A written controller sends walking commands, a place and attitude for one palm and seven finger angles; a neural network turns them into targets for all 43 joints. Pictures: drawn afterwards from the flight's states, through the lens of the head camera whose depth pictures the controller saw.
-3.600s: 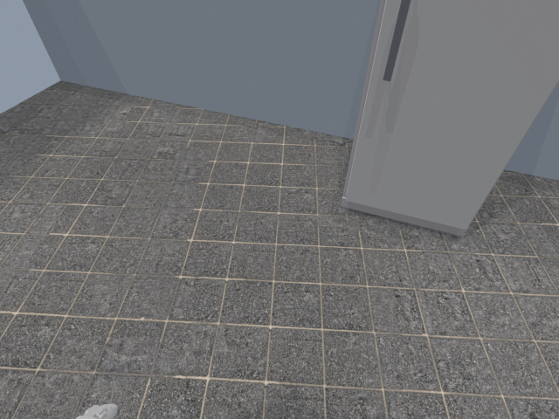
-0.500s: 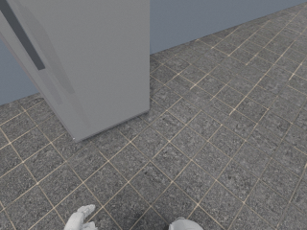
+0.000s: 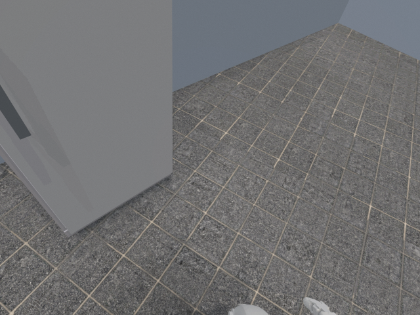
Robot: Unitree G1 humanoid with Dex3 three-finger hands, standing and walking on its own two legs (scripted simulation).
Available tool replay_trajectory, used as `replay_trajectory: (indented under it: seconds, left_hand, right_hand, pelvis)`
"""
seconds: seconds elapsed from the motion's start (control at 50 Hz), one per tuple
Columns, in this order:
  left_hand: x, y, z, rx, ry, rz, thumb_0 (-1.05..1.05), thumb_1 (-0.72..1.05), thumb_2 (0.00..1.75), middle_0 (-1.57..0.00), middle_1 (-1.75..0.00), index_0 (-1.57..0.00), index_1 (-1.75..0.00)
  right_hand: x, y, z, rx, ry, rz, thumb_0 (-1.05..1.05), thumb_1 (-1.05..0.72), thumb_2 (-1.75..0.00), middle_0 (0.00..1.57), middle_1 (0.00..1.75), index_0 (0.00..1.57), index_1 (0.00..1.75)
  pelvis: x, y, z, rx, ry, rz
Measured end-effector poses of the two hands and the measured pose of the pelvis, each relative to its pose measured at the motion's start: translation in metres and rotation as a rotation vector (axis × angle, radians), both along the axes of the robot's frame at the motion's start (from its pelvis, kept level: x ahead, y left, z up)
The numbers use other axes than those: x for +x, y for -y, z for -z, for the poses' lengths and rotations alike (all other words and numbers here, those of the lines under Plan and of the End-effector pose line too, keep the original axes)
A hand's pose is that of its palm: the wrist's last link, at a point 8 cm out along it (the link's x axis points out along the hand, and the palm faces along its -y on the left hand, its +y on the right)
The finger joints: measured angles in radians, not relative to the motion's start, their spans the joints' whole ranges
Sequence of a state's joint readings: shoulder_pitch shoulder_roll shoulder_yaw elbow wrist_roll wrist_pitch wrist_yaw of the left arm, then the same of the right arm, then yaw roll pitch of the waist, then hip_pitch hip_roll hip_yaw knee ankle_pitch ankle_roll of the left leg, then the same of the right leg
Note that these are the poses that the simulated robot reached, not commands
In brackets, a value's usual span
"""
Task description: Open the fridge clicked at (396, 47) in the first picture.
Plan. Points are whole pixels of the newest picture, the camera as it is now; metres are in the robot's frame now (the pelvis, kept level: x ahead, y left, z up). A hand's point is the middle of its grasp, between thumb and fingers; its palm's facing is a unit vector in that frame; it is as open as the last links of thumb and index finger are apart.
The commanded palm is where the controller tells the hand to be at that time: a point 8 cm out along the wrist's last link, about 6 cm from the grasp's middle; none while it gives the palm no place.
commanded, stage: walk to a spot facing it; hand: left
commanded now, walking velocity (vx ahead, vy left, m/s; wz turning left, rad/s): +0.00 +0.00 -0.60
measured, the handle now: out of the picture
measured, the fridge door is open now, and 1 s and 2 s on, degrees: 0 0 0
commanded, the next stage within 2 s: turn to face it in 1.58 s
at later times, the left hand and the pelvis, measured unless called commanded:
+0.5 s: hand (161, 306) +0.16 +0.10 -0.14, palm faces -0.31 -0.90 -0.29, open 7.3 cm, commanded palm none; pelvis -0.02 -0.05 -0.01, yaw -19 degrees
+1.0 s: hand out of the picture +0.11 +0.14 -0.17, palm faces -0.44 -0.88 -0.19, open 7.4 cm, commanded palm none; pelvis +0.03 -0.04 +0.01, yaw -34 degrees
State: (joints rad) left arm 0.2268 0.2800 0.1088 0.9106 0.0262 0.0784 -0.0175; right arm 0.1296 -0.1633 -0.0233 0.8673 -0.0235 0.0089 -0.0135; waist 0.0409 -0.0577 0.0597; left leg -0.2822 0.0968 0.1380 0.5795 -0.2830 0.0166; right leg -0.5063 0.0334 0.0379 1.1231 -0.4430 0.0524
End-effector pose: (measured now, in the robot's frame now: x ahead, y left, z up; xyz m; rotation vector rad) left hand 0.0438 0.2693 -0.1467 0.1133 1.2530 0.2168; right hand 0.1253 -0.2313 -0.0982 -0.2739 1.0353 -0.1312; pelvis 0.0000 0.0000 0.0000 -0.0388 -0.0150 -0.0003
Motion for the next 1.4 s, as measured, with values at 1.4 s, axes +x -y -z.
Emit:
replay_trajectory:
  seconds: [1.4]
  left_hand:
    - [0.315, 0.175, -0.009, 0.013, -0.019, 0.91, 0.0, 0.92, 0.9, -0.19, -0.3, -0.19, -0.3]
  right_hand:
    - [-0.187, -0.03, 0.011, 0.101, -0.244, 1.017, 0.0, -0.92, -0.9, 0.2, 0.3, 0.21, 0.3]
  pelvis:
    - [0.117, 0.036, -0.008, 0.0, -0.008, 0.876]
